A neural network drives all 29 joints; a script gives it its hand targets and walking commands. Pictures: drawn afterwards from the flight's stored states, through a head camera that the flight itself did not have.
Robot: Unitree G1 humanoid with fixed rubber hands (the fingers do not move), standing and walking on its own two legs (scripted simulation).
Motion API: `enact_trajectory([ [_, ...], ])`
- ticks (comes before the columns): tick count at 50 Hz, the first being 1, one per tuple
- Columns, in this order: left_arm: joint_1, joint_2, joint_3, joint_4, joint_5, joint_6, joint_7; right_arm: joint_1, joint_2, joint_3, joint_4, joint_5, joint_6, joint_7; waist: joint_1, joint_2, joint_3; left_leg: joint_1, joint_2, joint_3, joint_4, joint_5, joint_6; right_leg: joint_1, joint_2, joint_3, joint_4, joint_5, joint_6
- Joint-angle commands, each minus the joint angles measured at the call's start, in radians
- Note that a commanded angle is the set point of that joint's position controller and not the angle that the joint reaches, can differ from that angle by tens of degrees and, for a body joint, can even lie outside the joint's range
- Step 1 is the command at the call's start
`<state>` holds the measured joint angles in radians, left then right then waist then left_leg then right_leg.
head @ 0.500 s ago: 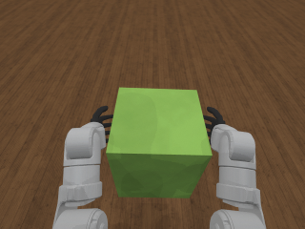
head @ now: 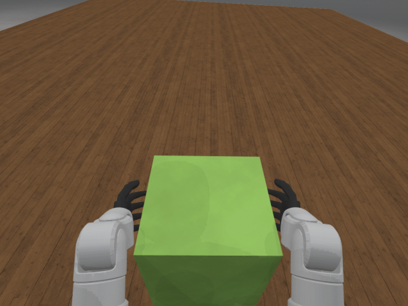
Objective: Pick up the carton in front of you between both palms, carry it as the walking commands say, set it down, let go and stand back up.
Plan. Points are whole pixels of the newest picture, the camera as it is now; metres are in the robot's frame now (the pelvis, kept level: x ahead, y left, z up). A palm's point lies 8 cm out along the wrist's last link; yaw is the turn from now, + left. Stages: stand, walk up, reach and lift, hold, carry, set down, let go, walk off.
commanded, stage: carry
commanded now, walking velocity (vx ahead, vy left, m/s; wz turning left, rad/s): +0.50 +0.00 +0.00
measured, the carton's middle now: (205, 234) +0.28 +0.00 +0.03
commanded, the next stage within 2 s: none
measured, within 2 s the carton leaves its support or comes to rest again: neither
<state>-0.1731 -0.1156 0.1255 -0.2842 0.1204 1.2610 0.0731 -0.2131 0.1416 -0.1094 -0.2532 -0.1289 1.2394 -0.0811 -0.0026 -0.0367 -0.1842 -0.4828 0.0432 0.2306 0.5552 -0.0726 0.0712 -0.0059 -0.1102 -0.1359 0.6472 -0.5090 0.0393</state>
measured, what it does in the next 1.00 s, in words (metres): walks ahead: right foot, then left foot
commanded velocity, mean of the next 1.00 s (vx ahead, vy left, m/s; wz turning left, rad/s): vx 0.50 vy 0.00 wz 0.00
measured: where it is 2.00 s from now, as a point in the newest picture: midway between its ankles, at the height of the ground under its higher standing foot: (204, 181)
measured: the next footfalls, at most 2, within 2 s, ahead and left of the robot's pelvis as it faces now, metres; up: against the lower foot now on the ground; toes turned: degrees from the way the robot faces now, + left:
right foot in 0.46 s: +0.42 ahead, -0.13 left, +0.00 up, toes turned -13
left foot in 0.94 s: +0.76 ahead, +0.11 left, +0.00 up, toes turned +11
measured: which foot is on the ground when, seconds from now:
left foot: down 0.00-0.50, up 0.52-0.92, down 0.94-1.00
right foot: up 0.00-0.44, down 0.46-0.98, up 1.00-1.00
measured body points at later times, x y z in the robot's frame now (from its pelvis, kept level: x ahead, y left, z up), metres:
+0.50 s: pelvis +0.29 -0.02 +0.01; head +0.26 -0.04 +0.46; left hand +0.56 +0.12 +0.11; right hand +0.57 -0.18 +0.10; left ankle +0.12 +0.09 -0.70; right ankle +0.38 -0.12 -0.72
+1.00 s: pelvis +0.61 +0.01 +0.00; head +0.60 +0.02 +0.45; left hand +0.89 +0.16 +0.07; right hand +0.89 -0.14 +0.08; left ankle +0.72 +0.10 -0.72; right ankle +0.40 -0.11 -0.68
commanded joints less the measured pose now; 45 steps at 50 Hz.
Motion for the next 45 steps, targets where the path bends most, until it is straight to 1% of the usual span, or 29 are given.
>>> enact_trajectory([
  [1,-0.573,-0.869,-0.708,-0.054,-0.427,0.007,-0.252,-0.425,0.879,0.656,0.004,0.411,0.011,0.252,-0.030,0.270,-0.181,0.656,0.373,-0.646,-0.301,-0.019,0.167,-0.716,0.054,0.112,0.661,0.018,-0.039],
  [2,-0.571,-0.907,-0.711,-0.047,-0.429,-0.007,-0.253,-0.445,0.920,0.667,-0.021,0.422,0.000,0.253,-0.024,0.172,-0.184,0.575,0.353,-0.563,-0.305,-0.043,0.139,-0.694,0.012,0.145,0.639,0.069,-0.048],
  [3,-0.559,-0.941,-0.707,-0.036,-0.427,-0.020,-0.255,-0.461,0.946,0.680,-0.021,0.434,-0.008,0.256,-0.015,0.115,-0.186,0.503,0.326,-0.498,-0.335,-0.134,0.103,-0.656,-0.029,0.161,0.561,0.157,-0.052],
  [4,-0.554,-0.957,-0.709,-0.038,-0.420,-0.034,-0.255,-0.484,0.981,0.697,-0.026,0.445,-0.020,0.258,-0.010,0.088,-0.195,0.449,0.303,-0.426,-0.365,-0.200,0.066,-0.610,-0.041,0.151,0.480,0.205,-0.049],
  [5,-0.538,-0.977,-0.713,-0.038,-0.410,-0.047,-0.252,-0.496,0.996,0.711,-0.054,0.458,-0.033,0.264,-0.005,0.111,-0.198,0.414,0.289,-0.367,-0.383,-0.221,0.048,-0.582,-0.029,0.120,0.425,0.231,-0.046],
  [7,-0.532,-0.983,-0.733,-0.070,-0.395,-0.069,-0.244,-0.493,0.997,0.724,-0.059,0.470,-0.051,0.270,-0.007,0.162,-0.177,0.407,0.275,-0.302,-0.421,-0.240,0.056,-0.587,-0.019,0.081,0.311,0.263,-0.036],
  [9,-0.480,-0.975,-0.736,-0.069,-0.378,-0.078,-0.235,-0.440,0.970,0.724,-0.052,0.464,-0.056,0.271,-0.009,0.151,-0.144,0.419,0.271,-0.263,-0.446,-0.216,0.073,-0.604,-0.023,0.059,0.169,0.316,-0.019],
  [12,-0.433,-0.957,-0.738,-0.062,-0.365,-0.079,-0.229,-0.390,0.937,0.724,-0.056,0.451,-0.055,0.275,-0.013,0.160,-0.105,0.449,0.243,-0.193,-0.446,-0.140,0.063,-0.587,-0.006,0.012,-0.010,0.427,-0.008],
  [15,-0.457,-0.930,-0.741,-0.100,-0.387,-0.070,-0.236,-0.405,0.908,0.721,-0.097,0.445,-0.050,0.270,-0.018,0.154,-0.060,0.464,0.220,-0.143,-0.432,-0.073,0.048,-0.565,0.011,-0.025,-0.093,0.494,-0.013],
  [17,-0.485,-0.897,-0.740,-0.134,-0.403,-0.059,-0.238,-0.400,0.886,0.717,-0.104,0.434,-0.038,0.261,-0.025,0.149,-0.040,0.489,0.216,-0.130,-0.404,-0.022,0.046,-0.546,0.016,-0.045,-0.131,0.492,-0.017],
  [20,-0.472,-0.851,-0.729,-0.132,-0.412,-0.033,-0.238,-0.377,0.850,0.708,-0.098,0.418,-0.018,0.248,-0.025,0.182,-0.038,0.545,0.208,-0.102,-0.308,0.105,0.038,-0.473,0.040,-0.090,-0.200,0.414,-0.037],
  [21,-0.462,-0.836,-0.721,-0.135,-0.414,-0.028,-0.238,-0.378,0.838,0.702,-0.100,0.413,-0.012,0.244,-0.012,0.161,-0.060,0.530,0.192,-0.072,-0.206,0.173,0.020,-0.372,0.070,-0.125,-0.255,0.393,-0.043],
  [22,-0.451,-0.824,-0.704,-0.116,-0.410,-0.018,-0.239,-0.365,0.833,0.695,-0.082,0.409,-0.005,0.242,-0.002,0.122,-0.118,0.449,0.157,-0.019,-0.047,0.261,-0.011,-0.172,0.083,-0.137,-0.257,0.360,-0.056],
  [23,-0.418,-0.820,-0.691,-0.086,-0.402,-0.013,-0.241,-0.385,0.812,0.692,-0.089,0.407,0.005,0.240,0.030,0.042,-0.195,0.246,0.125,-0.008,0.194,0.141,-0.053,0.091,-0.036,0.033,-0.263,0.270,-0.092],
  [24,-0.404,-0.795,-0.677,-0.050,-0.389,-0.011,-0.243,-0.398,0.805,0.688,-0.092,0.405,0.017,0.240,0.039,-0.221,-0.249,-0.024,0.018,-0.021,0.484,-0.156,-0.102,0.263,-0.288,0.464,-0.353,0.224,-0.194],
  [25,-0.408,-0.840,-0.673,-0.029,-0.388,-0.023,-0.246,-0.441,0.825,0.706,-0.120,0.423,0.020,0.245,0.038,-0.284,-0.225,-0.260,-0.039,-0.100,0.612,-0.420,-0.090,0.353,-0.326,0.613,-0.392,0.399,-0.276],
  [26,-0.421,-0.857,-0.675,-0.042,-0.388,-0.022,-0.245,-0.432,0.846,0.706,-0.076,0.423,0.017,0.248,0.030,-0.151,-0.216,-0.286,0.018,-0.190,0.698,-0.438,-0.067,0.286,-0.325,0.533,-0.376,0.507,-0.270],
  [27,-0.456,-0.890,-0.691,-0.056,-0.400,-0.027,-0.246,-0.442,0.878,0.705,-0.061,0.421,0.009,0.250,0.030,-0.076,-0.204,-0.262,0.067,-0.226,0.684,-0.392,-0.046,0.203,-0.303,0.407,-0.366,0.522,-0.234],
  [28,-0.484,-0.933,-0.699,-0.069,-0.413,-0.036,-0.249,-0.451,0.915,0.717,-0.073,0.428,-0.002,0.251,0.024,-0.041,-0.201,-0.235,0.089,-0.232,0.627,-0.318,-0.044,0.150,-0.273,0.349,-0.393,0.482,-0.191],
  [29,-0.515,-0.954,-0.704,-0.093,-0.423,-0.048,-0.254,-0.476,0.940,0.734,-0.095,0.434,-0.016,0.248,0.020,-0.040,-0.190,-0.210,0.108,-0.228,0.548,-0.265,-0.048,0.105,-0.256,0.293,-0.436,0.412,-0.160],
  [30,-0.526,-0.964,-0.711,-0.112,-0.435,-0.053,-0.258,-0.472,0.953,0.738,-0.104,0.431,-0.027,0.246,0.017,-0.050,-0.182,-0.182,0.099,-0.203,0.512,-0.214,-0.053,0.062,-0.234,0.233,-0.464,0.371,-0.139],
  [31,-0.532,-0.965,-0.725,-0.120,-0.444,-0.058,-0.263,-0.471,0.956,0.744,-0.111,0.428,-0.034,0.243,0.015,-0.071,-0.169,-0.172,0.097,-0.185,0.470,-0.178,-0.063,0.043,-0.219,0.205,-0.490,0.323,-0.137],
  [32,-0.533,-0.954,-0.728,-0.135,-0.450,-0.062,-0.264,-0.452,0.964,0.740,-0.099,0.422,-0.040,0.236,0.015,-0.087,-0.154,-0.182,0.093,-0.166,0.425,-0.143,-0.068,0.047,-0.207,0.164,-0.503,0.330,-0.139],
  [34,-0.513,-0.933,-0.731,-0.159,-0.461,-0.060,-0.264,-0.432,0.949,0.741,-0.137,0.418,-0.043,0.224,0.012,-0.091,-0.128,-0.200,0.089,-0.144,0.331,-0.093,-0.079,0.064,-0.188,0.117,-0.512,0.407,-0.153],
  [36,-0.483,-0.900,-0.726,-0.170,-0.451,-0.053,-0.263,-0.403,0.926,0.733,-0.142,0.404,-0.037,0.215,0.012,-0.094,-0.108,-0.193,0.079,-0.113,0.216,-0.047,-0.087,0.085,-0.162,0.052,-0.497,0.496,-0.148],
  [39,-0.423,-0.861,-0.709,-0.131,-0.421,-0.039,-0.260,-0.357,0.891,0.718,-0.113,0.391,-0.018,0.216,0.017,-0.093,-0.066,-0.155,0.054,-0.061,0.051,0.000,-0.085,0.115,-0.140,-0.010,-0.470,0.625,-0.140],
  [43,-0.386,-0.846,-0.688,-0.065,-0.386,-0.032,-0.257,-0.354,0.867,0.714,-0.070,0.395,-0.001,0.235,0.026,-0.127,0.001,-0.072,0.022,-0.007,-0.072,0.049,-0.056,0.132,-0.138,-0.043,-0.416,0.736,-0.112],
  [44,-0.394,-0.855,-0.692,-0.062,-0.384,-0.033,-0.255,-0.353,0.871,0.710,-0.067,0.400,-0.001,0.243,0.023,-0.137,-0.004,0.000,0.012,0.011,-0.086,0.047,-0.049,0.118,-0.135,-0.064,-0.367,0.792,-0.099],
  [45,-0.416,-0.863,-0.697,-0.050,-0.383,-0.033,-0.254,-0.363,0.875,0.707,-0.048,0.406,-0.002,0.248,0.003,-0.121,-0.041,0.137,-0.017,0.039,-0.129,0.047,-0.039,0.085,-0.120,-0.100,-0.248,0.872,-0.077],
])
